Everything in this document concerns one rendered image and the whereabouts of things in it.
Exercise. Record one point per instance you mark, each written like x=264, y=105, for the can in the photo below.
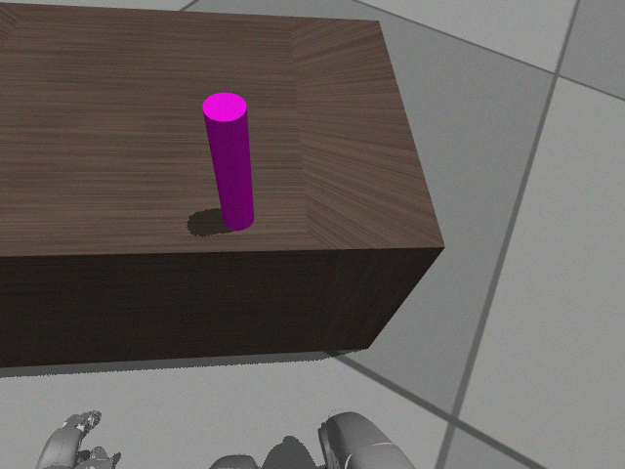
x=226, y=122

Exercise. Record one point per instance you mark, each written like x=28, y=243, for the left robot hand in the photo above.
x=63, y=446

